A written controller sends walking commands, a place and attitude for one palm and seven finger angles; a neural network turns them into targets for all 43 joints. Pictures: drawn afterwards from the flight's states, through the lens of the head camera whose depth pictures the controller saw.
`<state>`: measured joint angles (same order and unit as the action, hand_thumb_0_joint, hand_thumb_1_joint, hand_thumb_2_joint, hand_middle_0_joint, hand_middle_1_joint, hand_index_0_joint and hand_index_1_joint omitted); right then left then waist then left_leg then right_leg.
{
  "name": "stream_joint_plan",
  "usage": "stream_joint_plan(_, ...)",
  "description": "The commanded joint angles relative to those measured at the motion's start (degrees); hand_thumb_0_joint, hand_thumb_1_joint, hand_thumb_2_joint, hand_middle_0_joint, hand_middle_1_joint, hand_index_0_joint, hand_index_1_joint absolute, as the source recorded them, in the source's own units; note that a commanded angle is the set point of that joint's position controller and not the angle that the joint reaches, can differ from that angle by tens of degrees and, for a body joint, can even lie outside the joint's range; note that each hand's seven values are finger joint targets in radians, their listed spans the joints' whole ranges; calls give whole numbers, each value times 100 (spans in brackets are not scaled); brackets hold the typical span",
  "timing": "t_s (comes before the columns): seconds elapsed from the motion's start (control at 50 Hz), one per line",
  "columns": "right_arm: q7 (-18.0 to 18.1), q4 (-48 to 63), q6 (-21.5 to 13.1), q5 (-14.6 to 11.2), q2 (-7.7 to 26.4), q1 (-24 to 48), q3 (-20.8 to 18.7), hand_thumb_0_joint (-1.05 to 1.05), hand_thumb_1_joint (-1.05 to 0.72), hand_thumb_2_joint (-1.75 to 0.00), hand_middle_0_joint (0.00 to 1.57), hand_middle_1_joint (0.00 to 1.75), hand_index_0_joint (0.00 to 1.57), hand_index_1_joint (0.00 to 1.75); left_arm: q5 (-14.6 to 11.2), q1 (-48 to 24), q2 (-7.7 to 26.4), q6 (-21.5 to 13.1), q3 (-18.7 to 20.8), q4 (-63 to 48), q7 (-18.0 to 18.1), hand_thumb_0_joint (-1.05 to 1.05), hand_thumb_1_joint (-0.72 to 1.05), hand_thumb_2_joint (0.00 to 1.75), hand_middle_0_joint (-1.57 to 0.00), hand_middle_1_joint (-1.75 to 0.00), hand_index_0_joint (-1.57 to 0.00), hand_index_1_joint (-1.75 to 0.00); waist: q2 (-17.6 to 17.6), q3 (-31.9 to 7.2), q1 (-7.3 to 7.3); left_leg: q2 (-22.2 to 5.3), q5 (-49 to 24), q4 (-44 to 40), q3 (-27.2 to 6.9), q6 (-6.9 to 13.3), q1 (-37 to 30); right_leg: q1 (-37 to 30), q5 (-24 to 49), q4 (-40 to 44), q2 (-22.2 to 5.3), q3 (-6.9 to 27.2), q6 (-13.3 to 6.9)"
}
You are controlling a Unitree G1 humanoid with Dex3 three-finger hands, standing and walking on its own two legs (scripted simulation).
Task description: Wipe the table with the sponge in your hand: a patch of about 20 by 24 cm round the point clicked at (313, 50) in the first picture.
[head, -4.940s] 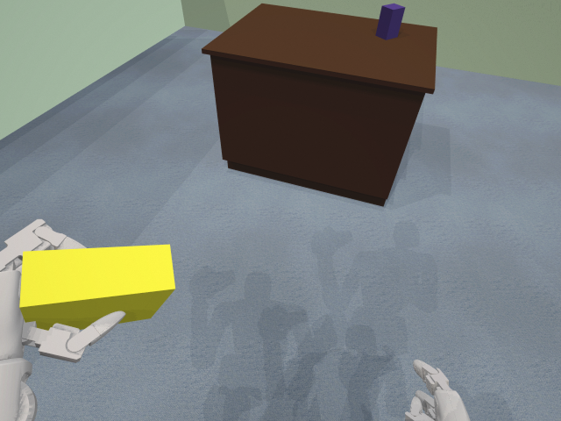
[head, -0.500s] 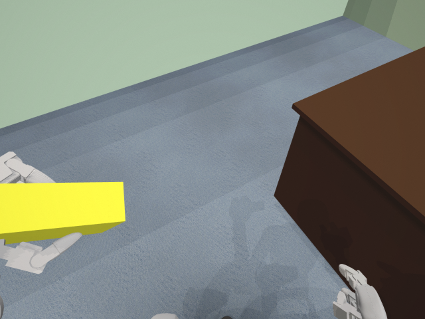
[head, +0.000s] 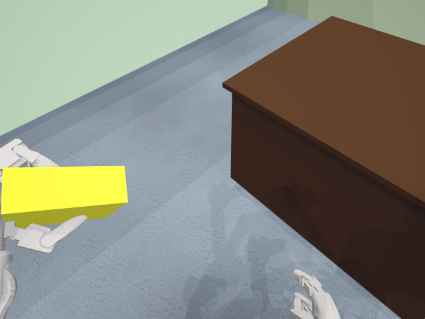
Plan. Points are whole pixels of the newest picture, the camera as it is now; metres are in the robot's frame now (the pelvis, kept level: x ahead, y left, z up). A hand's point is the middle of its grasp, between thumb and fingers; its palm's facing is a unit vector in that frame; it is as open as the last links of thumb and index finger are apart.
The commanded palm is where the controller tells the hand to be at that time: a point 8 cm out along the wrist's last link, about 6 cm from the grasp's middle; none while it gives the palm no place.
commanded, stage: turn to face it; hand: left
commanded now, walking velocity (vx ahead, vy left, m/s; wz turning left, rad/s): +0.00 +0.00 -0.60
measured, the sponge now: (83, 197) +0.24 +0.22 +0.16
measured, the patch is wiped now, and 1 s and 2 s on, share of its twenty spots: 0.00 0.00 0.00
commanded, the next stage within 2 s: take the last steps up to it in 1.76 s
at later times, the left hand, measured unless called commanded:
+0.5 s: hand (106, 212) +0.21 +0.16 +0.19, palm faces +0.21 -0.88 -0.43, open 9.5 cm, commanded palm +0.17 +0.19 +0.20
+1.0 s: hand (274, 257) +0.17 -0.04 +0.19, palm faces -0.20 -0.76 -0.61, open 9.5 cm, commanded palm +0.15 +0.03 +0.20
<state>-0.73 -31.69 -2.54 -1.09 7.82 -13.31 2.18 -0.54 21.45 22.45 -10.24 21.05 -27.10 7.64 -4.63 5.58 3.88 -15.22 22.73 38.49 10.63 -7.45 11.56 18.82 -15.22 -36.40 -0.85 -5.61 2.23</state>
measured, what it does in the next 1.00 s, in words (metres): walks backwards, turning right: left foot, then right foot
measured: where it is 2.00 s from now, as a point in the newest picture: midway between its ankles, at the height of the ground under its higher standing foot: outside the picture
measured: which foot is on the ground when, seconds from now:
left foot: down 0.00-0.00, up 0.02-0.38, down 0.40-0.72, up 0.74-1.00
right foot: down 0.00-0.42, up 0.44-0.68, down 0.70-1.00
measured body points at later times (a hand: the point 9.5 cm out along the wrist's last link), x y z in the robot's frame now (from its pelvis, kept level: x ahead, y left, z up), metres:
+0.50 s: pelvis -0.06 -0.03 +0.01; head -0.04 -0.03 +0.46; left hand +0.19 +0.21 +0.21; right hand +0.05 -0.31 -0.07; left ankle -0.02 +0.11 -0.72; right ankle -0.01 -0.11 -0.68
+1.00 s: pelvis -0.14 -0.11 +0.02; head -0.10 -0.18 +0.46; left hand +0.18 +0.00 +0.23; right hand -0.16 -0.42 -0.09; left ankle -0.08 +0.05 -0.62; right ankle -0.12 -0.17 -0.72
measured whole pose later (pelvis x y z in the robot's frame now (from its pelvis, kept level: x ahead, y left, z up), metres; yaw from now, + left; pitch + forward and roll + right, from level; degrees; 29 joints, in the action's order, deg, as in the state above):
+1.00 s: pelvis -0.14 -0.11 +0.02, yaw -35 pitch +2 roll +3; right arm 0.6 -32.3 3.1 -0.9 16.2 -7.4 -3.9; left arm -3.9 34.3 26.4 -12.9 25.1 -32.8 8.0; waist -1.2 8.0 -1.8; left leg -2.6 22.9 66.9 0.3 -6.0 30.0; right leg 19.8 -8.9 -27.4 5.6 2.3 -6.6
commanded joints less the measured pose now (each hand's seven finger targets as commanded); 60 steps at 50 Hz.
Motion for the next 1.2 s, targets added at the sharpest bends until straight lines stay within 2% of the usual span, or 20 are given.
stream_joint_plan(0.0,132,883,-282,17,885,704,-423,0,-90,-90,20,30,20,30,-52,-411,1430,-429,1029,-1095,191,0,10,130,-120,-160,-120,-160,2169,-1301,-159,1026,1598,2978,-425,227,2224,-2025,5385,1146,-1856,2851,-1151)
stream_joint_plan(0.02,145,858,-186,-45,938,731,-549,0,-90,-90,20,30,20,30,-165,-151,1314,-367,1018,-1273,156,0,10,130,-120,-160,-120,-160,2147,-1656,-175,890,1274,3299,-1193,257,1843,-1682,4394,1266,-1808,2951,-1016)
stream_joint_plan(0.06,87,959,7,9,759,929,-371,0,-90,-90,20,30,20,30,-306,848,1466,-450,1368,-1757,154,0,10,130,-120,-160,-120,-160,1101,-1727,-145,841,756,3342,-1321,234,2195,-1860,3131,1090,-1585,2667,-1235)
stream_joint_plan(0.1,28,852,159,33,748,979,-310,0,-90,-90,20,30,20,30,-357,1174,1343,-558,1460,-2102,181,0,10,130,-120,-160,-120,-160,819,-1973,-250,957,449,2966,-1140,192,2199,-1967,3056,1057,-1341,2204,-1170)
stream_joint_plan(0.24,94,881,241,27,980,886,-537,0,-90,-90,20,30,20,30,-402,1374,1192,-481,1421,-1988,256,0,10,130,-120,-160,-120,-160,867,-1751,-228,1197,436,931,-975,269,1233,-1009,1658,1534,-1241,2793,-1285)
stream_joint_plan(0.34,134,898,326,-29,1100,674,-507,0,-90,-90,20,30,20,30,-347,868,929,-315,980,-1499,188,0,10,130,-120,-160,-120,-160,897,-1477,-299,1240,0,-825,-911,473,-92,125,131,1711,-851,2849,-877)
stream_joint_plan(0.36,166,912,309,-19,1120,618,-502,0,-90,-90,20,30,20,30,-314,706,908,-336,850,-1547,149,0,10,130,-120,-160,-120,-160,723,-1406,-336,1100,-131,-1357,-912,592,-594,566,-165,1498,-601,2717,-669)
stream_joint_plan(0.38,212,951,286,23,1211,617,-518,0,-90,-90,20,30,20,30,-296,483,866,-386,757,-1606,115,0,10,130,-120,-160,-120,-160,250,-1187,-360,523,91,-1925,-1457,870,-779,1091,-587,886,-194,2427,-463)
stream_joint_plan(0.4,245,1041,254,47,1300,722,-521,0,-90,-90,20,30,20,30,-234,307,846,-423,718,-1679,81,0,10,130,-120,-160,-120,-160,-841,-888,-294,-493,-163,-2340,-2291,1303,-701,1668,-1208,-490,393,1674,-203)
stream_joint_plan(0.42,276,1083,177,0,1190,719,-512,0,-90,-90,20,30,20,30,-107,52,933,-427,700,-1748,102,0,10,130,-120,-160,-120,-160,-1115,-769,-239,-1144,-764,-2460,-2526,1701,-136,1610,-1280,-2200,456,968,-25)
stream_joint_plan(0.44,283,988,59,19,997,797,-449,0,-90,-90,20,30,20,30,-26,-337,1246,-507,832,-1883,147,0,10,130,-120,-160,-120,-160,-1113,-768,-176,-1193,-288,-2580,-2327,1719,542,1371,-1175,-3287,239,1011,-17)
stream_joint_plan(0.46,268,993,18,40,1034,765,-497,0,-90,-90,20,30,20,30,-23,-178,890,-501,580,-1563,109,0,10,130,-120,-160,-120,-160,-939,-456,-228,-1050,-176,-2558,-1981,1722,963,1331,-1041,-3670,140,990,13)
stream_joint_plan(0.54,163,933,-181,-35,1145,537,-516,0,-90,-90,20,30,20,30,-51,-842,676,-430,108,-1950,112,0,10,130,-120,-160,-120,-160,-1067,-249,-248,-474,-1488,-2073,-500,1223,392,1082,-905,-2046,-51,260,149)
stream_joint_plan(0.66,87,878,-460,20,1117,320,-500,0,-90,-90,20,30,20,30,-104,-577,881,-413,505,-1416,146,0,10,130,-120,-160,-120,-160,-903,-884,-268,-318,-2056,-695,-190,786,59,-615,-157,620,242,-293,113)
stream_joint_plan(0.68,56,855,-467,-7,1078,266,-514,0,-90,-90,20,30,20,30,-100,-498,985,-433,622,-1453,148,0,10,130,-120,-160,-120,-160,-456,-1087,-279,-97,-1784,-27,-70,630,112,-954,528,1103,24,20,-35)
stream_joint_plan(0.72,88,1017,-399,26,774,630,-386,0,-90,-90,20,30,20,30,-138,-53,1561,-497,1222,-1409,242,0,10,130,-120,-160,-120,-160,2082,-1453,-120,1101,1450,2290,-279,245,2065,-2022,4597,1266,-1659,2815,-1074)
stream_joint_plan(0.74,90,973,-296,-50,901,747,-497,0,-90,-90,20,30,20,30,-266,336,1443,-376,1289,-1215,232,0,10,130,-120,-160,-120,-160,2328,-1811,-127,1064,1276,3006,-1024,236,2104,-1922,4638,1268,-1763,3118,-872)
stream_joint_plan(0.78,73,972,-91,7,700,830,-387,0,-90,-90,20,30,20,30,-362,1068,1508,-453,1535,-1611,215,0,10,130,-120,-160,-120,-160,1210,-1805,-206,916,614,3419,-1341,217,2491,-2243,4263,938,-1510,2778,-1133)
stream_joint_plan(0.84,49,812,184,37,709,960,-343,0,-90,-90,20,30,20,30,-421,1498,1220,-579,1485,-1633,249,0,10,130,-120,-160,-120,-160,751,-2062,-277,1013,216,3247,-1241,115,2684,-2658,4285,911,-1230,2208,-1079)
stream_joint_plan(1.18,169,905,514,43,1210,956,-558,0,-90,-90,20,30,20,30,-316,249,974,-457,614,-1284,291,0,10,130,-120,-160,-120,-160,935,-1365,-154,1564,192,1012,-1209,408,1314,-877,-26,2603,-634,3417,-370)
